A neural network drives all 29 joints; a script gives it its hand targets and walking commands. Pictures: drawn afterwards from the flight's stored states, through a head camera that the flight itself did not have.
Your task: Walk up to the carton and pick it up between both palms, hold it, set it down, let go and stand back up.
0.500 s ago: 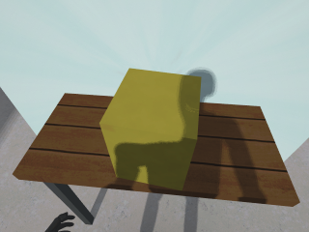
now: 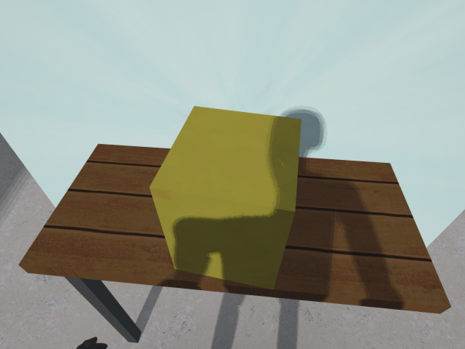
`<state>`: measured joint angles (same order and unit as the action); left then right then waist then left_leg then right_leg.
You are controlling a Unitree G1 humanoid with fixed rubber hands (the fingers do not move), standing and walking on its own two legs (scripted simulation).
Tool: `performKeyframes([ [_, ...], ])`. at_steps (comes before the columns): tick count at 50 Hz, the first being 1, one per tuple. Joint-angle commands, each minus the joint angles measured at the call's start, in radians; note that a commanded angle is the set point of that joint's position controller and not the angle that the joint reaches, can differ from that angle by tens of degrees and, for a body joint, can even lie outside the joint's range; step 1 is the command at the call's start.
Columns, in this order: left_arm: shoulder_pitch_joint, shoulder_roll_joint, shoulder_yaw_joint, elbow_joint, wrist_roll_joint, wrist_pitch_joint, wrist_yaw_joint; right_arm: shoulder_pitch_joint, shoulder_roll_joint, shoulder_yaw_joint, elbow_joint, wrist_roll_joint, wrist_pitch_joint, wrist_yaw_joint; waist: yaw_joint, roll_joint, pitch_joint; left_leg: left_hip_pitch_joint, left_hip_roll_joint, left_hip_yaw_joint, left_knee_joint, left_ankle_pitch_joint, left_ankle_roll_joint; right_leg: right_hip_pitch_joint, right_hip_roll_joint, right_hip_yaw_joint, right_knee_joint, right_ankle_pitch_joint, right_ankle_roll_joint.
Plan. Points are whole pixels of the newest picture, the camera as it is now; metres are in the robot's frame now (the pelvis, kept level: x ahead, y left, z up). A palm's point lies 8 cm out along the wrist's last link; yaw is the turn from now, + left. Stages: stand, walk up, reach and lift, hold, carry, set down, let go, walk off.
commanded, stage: stand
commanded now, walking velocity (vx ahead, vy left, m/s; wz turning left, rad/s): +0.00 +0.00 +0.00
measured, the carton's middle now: (234, 198) +0.39 +0.02 +0.06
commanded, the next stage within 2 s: none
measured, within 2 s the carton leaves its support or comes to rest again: neither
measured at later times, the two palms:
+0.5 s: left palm out of the picture +0.08 +0.28 -0.09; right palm out of the picture +0.09 -0.29 -0.10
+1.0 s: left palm out of the picture +0.06 +0.28 -0.09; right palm out of the picture +0.08 -0.29 -0.10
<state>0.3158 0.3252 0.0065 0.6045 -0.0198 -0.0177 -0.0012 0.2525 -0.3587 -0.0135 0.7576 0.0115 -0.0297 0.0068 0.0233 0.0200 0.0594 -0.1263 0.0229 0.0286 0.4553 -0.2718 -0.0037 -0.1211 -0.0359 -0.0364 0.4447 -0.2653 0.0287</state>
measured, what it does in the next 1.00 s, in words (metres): stands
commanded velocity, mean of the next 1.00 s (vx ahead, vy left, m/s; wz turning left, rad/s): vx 0.00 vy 0.00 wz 0.00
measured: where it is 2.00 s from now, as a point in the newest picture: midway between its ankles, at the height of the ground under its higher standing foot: outside the picture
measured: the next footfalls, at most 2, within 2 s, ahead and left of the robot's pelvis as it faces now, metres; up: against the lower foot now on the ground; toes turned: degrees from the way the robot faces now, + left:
none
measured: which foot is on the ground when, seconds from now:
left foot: down 0.00-1.00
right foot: down 0.00-1.00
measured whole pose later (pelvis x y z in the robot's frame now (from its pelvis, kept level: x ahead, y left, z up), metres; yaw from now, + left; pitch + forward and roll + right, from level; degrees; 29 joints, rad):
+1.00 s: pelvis -0.01 +0.00 +0.00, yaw +0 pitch -4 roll +0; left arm 0.32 0.33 0.01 0.72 -0.02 -0.02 0.00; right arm 0.25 -0.36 -0.01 0.84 0.01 -0.03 0.01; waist 0.02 0.02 0.06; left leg -0.13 0.02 0.03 0.46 -0.26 0.00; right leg -0.12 -0.04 -0.04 0.44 -0.25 0.03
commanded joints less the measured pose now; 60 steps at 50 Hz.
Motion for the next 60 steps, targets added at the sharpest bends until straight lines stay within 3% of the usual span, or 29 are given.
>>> performKeyframes([
  [1, -0.051, 0.248, 0.073, 0.04, 0.05, -0.033, 0.007, -0.082, -0.199, -0.057, -0.014, -0.034, -0.012, 0.01, -0.018, -0.002, -0.079, -0.035, 0.093, -0.08, -0.074, 0.222, 0.051, -0.013, -0.085, 0.056, -0.043, 0.229, -0.064],
  [25, -0.08, 0.243, 0.065, 0.102, 0.042, -0.029, 0.005, -0.088, -0.207, -0.056, 0.026, -0.031, -0.012, 0.005, -0.018, -0.001, -0.069, -0.034, 0.097, -0.085, -0.098, 0.224, 0.047, 0.004, -0.09, 0.062, -0.067, 0.242, -0.06],
  [45, -0.08, 0.247, 0.063, 0.157, 0.041, -0.027, 0.005, -0.099, -0.204, -0.05, 0.063, -0.03, -0.01, 0.004, -0.017, -0.005, -0.011, -0.066, 0.104, -0.106, -0.135, 0.14, 0.046, -0.021, -0.091, 0.071, -0.094, 0.164, -0.059],
  [60, -0.091, 0.242, 0.059, 0.188, 0.036, -0.027, 0.006, -0.104, -0.206, -0.05, 0.086, -0.03, -0.011, 0.001, -0.021, -0.009, -0.011, -0.049, 0.102, -0.103, -0.136, 0.165, 0.044, -0.017, -0.096, 0.077, -0.104, 0.187, -0.057],
])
